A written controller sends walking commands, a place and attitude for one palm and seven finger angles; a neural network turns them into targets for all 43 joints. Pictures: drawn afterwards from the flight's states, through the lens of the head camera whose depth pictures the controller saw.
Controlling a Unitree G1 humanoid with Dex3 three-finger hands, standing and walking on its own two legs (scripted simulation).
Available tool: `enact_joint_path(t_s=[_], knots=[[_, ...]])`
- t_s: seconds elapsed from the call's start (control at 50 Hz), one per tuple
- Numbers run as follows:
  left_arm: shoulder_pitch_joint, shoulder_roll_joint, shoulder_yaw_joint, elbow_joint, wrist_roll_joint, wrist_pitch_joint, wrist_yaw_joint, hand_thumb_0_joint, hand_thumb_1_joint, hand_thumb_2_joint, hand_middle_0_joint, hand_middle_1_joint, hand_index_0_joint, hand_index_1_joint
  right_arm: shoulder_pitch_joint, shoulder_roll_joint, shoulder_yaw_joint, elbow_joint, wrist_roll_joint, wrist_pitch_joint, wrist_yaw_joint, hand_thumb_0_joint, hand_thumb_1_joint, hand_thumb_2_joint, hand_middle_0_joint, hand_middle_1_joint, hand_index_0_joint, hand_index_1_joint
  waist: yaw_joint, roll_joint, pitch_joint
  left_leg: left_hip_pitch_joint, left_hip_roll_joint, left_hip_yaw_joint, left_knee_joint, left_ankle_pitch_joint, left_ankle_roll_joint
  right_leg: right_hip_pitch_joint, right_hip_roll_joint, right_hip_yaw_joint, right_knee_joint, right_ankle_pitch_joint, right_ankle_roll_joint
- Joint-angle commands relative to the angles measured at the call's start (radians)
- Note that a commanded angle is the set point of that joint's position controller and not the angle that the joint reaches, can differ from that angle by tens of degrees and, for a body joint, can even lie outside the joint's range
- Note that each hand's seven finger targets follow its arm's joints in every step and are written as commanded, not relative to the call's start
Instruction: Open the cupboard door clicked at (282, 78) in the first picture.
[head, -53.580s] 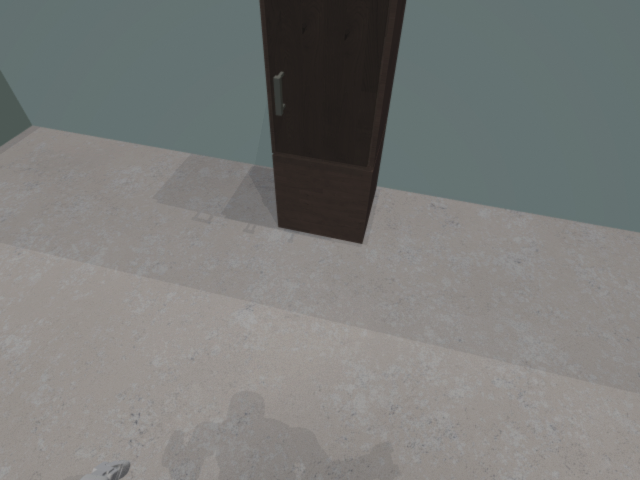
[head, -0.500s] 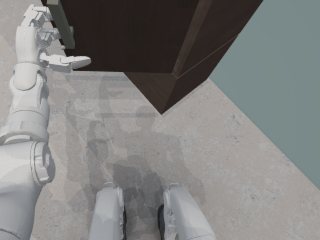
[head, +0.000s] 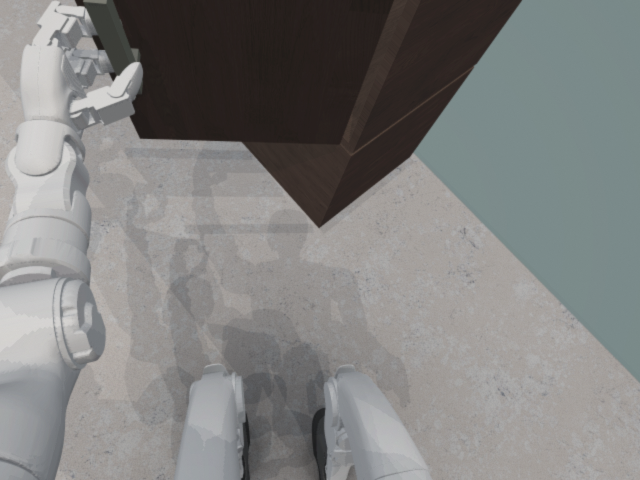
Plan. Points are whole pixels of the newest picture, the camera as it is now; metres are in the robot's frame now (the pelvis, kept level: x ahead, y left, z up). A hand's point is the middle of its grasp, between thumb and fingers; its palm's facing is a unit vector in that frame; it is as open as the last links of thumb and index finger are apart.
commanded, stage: pull the door open along its arc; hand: left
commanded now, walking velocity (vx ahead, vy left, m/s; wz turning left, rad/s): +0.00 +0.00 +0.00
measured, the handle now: (119, 33) +0.61 +0.20 +0.06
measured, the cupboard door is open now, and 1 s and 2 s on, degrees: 52 76 76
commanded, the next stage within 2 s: open thumb and fingers to let go in 0.90 s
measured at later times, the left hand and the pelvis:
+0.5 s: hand (125, 161) +0.46 +0.18 +0.04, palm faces -0.02 -1.00 -0.03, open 6.7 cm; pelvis +0.01 +0.00 +0.03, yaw +0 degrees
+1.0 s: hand (132, 403) +0.23 +0.16 +0.03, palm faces +0.13 -0.99 +0.04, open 4.9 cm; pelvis +0.00 -0.02 +0.02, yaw +4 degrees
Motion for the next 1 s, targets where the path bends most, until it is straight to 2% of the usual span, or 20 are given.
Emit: enact_joint_path(t_s=[0.0,0.02,0.04,0.08,0.2,0.32,0.44,0.46,0.48,0.52,0.56,0.6,0.66,0.7,0.76,0.8,0.84,0.9,0.96,0.98], knots=[[-0.465,0.104,-0.019,-0.191,-0.009,-0.066,-0.023,0.0,0.9,0.9,-0.4,-1.35,-0.4,-1.35,0.215,-0.2,-0.069,-0.014,0.001,-0.006,-0.009,0.0,-0.9,-0.9,0.2,0.3,0.2,0.3,-0.072,0.209,-0.561,0.653,-0.003,-0.077,-0.132,0.378,0.003,0.051,0.027,0.049,-0.175,0.301,-0.024],[-0.462,0.217,0.065,-0.193,-0.003,-0.069,-0.018,0.0,0.9,0.9,-0.4,-1.35,-0.4,-1.35,0.218,-0.21,-0.066,-0.013,0.001,-0.003,-0.013,0.0,-0.9,-0.9,0.2,0.3,0.2,0.3,-0.053,0.207,-0.57,0.642,0.0,-0.075,-0.129,0.384,0.003,0.069,0.026,0.049,-0.17,0.303,-0.024],[-0.428,0.269,0.098,-0.201,0.004,-0.071,-0.024,0.0,0.9,0.9,-0.4,-1.35,-0.4,-1.35,0.216,-0.213,-0.063,-0.025,0.004,0.0,-0.015,0.0,-0.9,-0.9,0.2,0.3,0.2,0.3,-0.032,0.216,-0.595,0.643,-0.001,-0.071,-0.13,0.403,0.003,0.095,0.029,0.054,-0.165,0.315,-0.026],[-0.357,0.216,0.072,-0.209,-0.007,-0.068,-0.04,0.0,0.9,0.9,-0.4,-1.35,-0.4,-1.35,0.201,-0.202,-0.06,-0.042,0.009,0.003,-0.011,0.0,-0.9,-0.9,0.2,0.3,0.2,0.3,-0.019,0.205,-0.597,0.636,-0.005,-0.058,-0.136,0.419,0.004,0.13,0.029,0.057,-0.171,0.338,-0.024],[-0.192,0.19,0.095,-0.281,-0.046,-0.075,-0.064,0.0,0.9,0.9,-0.4,-1.35,-0.4,-1.35,0.183,-0.197,-0.07,-0.073,0.022,0.005,-0.005,0.0,-0.9,-0.9,0.2,0.3,0.2,0.3,0.023,0.163,-0.628,0.663,-0.003,-0.055,-0.165,0.442,-0.001,0.19,0.028,0.057,-0.171,0.374,-0.02],[0.059,0.089,0.068,-0.404,-0.088,-0.076,-0.059,0.0,0.9,0.9,-0.4,-1.35,-0.4,-1.35,0.139,-0.184,-0.087,-0.108,0.045,0.007,0.002,0.0,-0.9,-0.9,0.2,0.3,0.2,0.3,0.064,0.083,-0.599,0.658,-0.011,-0.029,-0.209,0.433,-0.002,0.268,0.023,0.06,-0.2,0.411,-0.01],[0.432,-0.05,0.011,-0.594,-0.137,-0.084,-0.048,0.0,0.9,0.9,-0.4,-1.35,-0.4,-1.35,0.072,-0.163,-0.106,-0.157,0.067,-0.002,0.014,0.0,-0.9,-0.9,0.2,0.3,0.2,0.3,0.129,0.03,-0.555,0.674,-0.023,0.002,-0.263,0.448,-0.013,0.353,0.019,0.059,-0.228,0.455,-0.01],[0.475,-0.077,0.042,-0.643,-0.167,-0.088,-0.002,0.0,0.9,0.9,-0.4,-1.35,-0.4,-1.35,0.058,-0.155,-0.106,-0.171,0.066,-0.007,0.012,0.0,-0.9,-0.9,0.2,0.3,0.2,0.3,0.155,0.027,-0.533,0.666,-0.024,0.011,-0.274,0.447,-0.017,0.367,0.017,0.058,-0.231,0.457,-0.008],[0.521,-0.132,-0.019,-0.677,-0.159,-0.09,0.013,0.0,0.9,0.9,-0.4,-1.35,-0.4,-1.35,0.044,-0.15,-0.109,-0.176,0.067,-0.013,0.017,0.0,-0.9,-0.9,0.2,0.3,0.2,0.3,0.14,0.026,-0.51,0.671,-0.024,0.014,-0.28,0.434,-0.019,0.358,0.017,0.055,-0.235,0.448,-0.006],[0.634,-0.158,0.025,-0.735,-0.183,-0.102,0.09,0.0,0.9,0.9,-0.4,-1.35,-0.4,-1.35,0.022,-0.14,-0.11,-0.193,0.064,-0.018,0.017,0.0,-0.9,-0.9,0.2,0.3,0.2,0.3,0.181,0.001,-0.471,0.657,-0.026,0.02,-0.297,0.421,-0.025,0.378,0.013,0.052,-0.236,0.435,-0.006],[0.706,-0.208,0.001,-0.783,-0.167,-0.116,0.175,0.0,0.9,0.9,-0.4,-1.35,-0.4,-1.35,0.001,-0.129,-0.109,-0.204,0.056,-0.018,0.019,0.0,-0.9,-0.9,0.2,0.3,0.2,0.3,0.184,-0.017,-0.432,0.642,-0.028,0.028,-0.305,0.401,-0.027,0.387,0.01,0.052,-0.239,0.429,-0.005],[0.722,-0.21,-0.043,-0.874,-0.114,-0.156,0.22,0.0,0.9,0.9,-0.4,-1.35,-0.4,-1.35,-0.012,-0.123,-0.112,-0.211,0.046,-0.025,0.02,0.0,-0.9,-0.9,0.2,0.3,0.2,0.3,0.176,-0.027,-0.424,0.626,-0.031,0.032,-0.293,0.383,-0.023,0.401,0.007,0.065,-0.227,0.437,-0.006],[0.774,-0.227,-0.196,-1.011,-0.024,-0.244,0.152,0.0,0.9,0.9,-0.4,-1.35,-0.4,-1.35,-0.041,-0.125,-0.125,-0.207,0.034,-0.039,0.019,0.0,-0.9,-0.9,0.2,0.3,0.2,0.3,0.141,0.023,-0.444,0.698,-0.029,0.02,-0.266,0.397,-0.018,0.352,0.001,0.076,-0.214,0.438,-0.011],[0.756,-0.248,-0.28,-1.124,-0.039,-0.289,0.062,0.0,0.9,0.9,-0.4,-1.35,-0.4,-1.35,-0.065,-0.127,-0.128,-0.205,0.036,-0.054,0.002,0.0,-0.9,-0.9,0.2,0.3,0.2,0.3,0.104,0.047,-0.451,0.732,-0.032,0.006,-0.247,0.373,-0.011,0.324,-0.001,0.082,-0.218,0.409,-0.012],[0.898,-0.274,-0.285,-1.138,-0.135,-0.285,-0.048,0.0,0.9,0.9,-0.4,-1.35,-0.4,-1.35,-0.124,-0.123,-0.125,-0.217,0.051,-0.076,-0.027,0.0,-0.9,-0.9,0.2,0.3,0.2,0.3,0.126,0.055,-0.396,0.726,-0.036,-0.011,-0.267,0.277,-0.015,0.3,-0.002,0.072,-0.242,0.303,-0.018],[1.015,-0.309,-0.269,-1.111,-0.207,-0.24,-0.07,0.0,0.9,0.9,-0.4,-1.35,-0.4,-1.35,-0.152,-0.123,-0.116,-0.236,0.065,-0.085,-0.038,0.0,-0.9,-0.9,0.2,0.3,0.2,0.3,0.146,0.032,-0.342,0.679,-0.043,-0.014,-0.282,0.207,-0.013,0.3,0.002,0.066,-0.252,0.243,-0.019],[1.108,-0.315,-0.223,-1.079,-0.231,-0.194,-0.042,0.0,0.9,0.9,-0.4,-1.35,-0.4,-1.35,-0.183,-0.12,-0.112,-0.255,0.067,-0.089,-0.044,0.0,-0.9,-0.9,0.2,0.3,0.2,0.3,0.185,-0.026,-0.309,0.599,-0.053,-0.004,-0.287,0.14,-0.013,0.329,0.0,0.065,-0.254,0.193,-0.016],[1.249,-0.301,-0.204,-1.114,-0.203,-0.15,0.019,0.0,0.9,0.9,-0.4,-1.35,-0.4,-1.35,-0.192,-0.107,-0.107,-0.289,0.062,-0.096,-0.044,0.0,-0.9,-0.9,0.2,0.3,0.2,0.3,0.217,-0.061,-0.304,0.533,-0.059,0.013,-0.276,0.133,-0.008,0.375,-0.002,0.08,-0.252,0.171,-0.016],[1.19,-0.315,-0.295,-1.278,-0.135,-0.171,0.055,0.0,0.9,0.9,-0.4,-1.35,-0.4,-1.35,-0.2,-0.092,-0.104,-0.301,0.05,-0.115,-0.045,0.0,-0.9,-0.9,0.2,0.3,0.2,0.3,0.183,-0.009,-0.31,0.54,-0.057,0.013,-0.247,0.131,-0.002,0.335,-0.01,0.09,-0.241,0.171,-0.016],[1.082,-0.282,-0.3,-1.311,-0.111,-0.189,0.067,0.0,0.9,0.9,-0.4,-1.35,-0.4,-1.35,-0.194,-0.094,-0.1,-0.29,0.042,-0.122,-0.051,0.0,-0.9,-0.9,0.2,0.3,0.2,0.3,0.15,-0.014,-0.293,0.524,-0.054,0.008,-0.223,0.113,0.003,0.304,-0.01,0.096,-0.243,0.154,-0.014]])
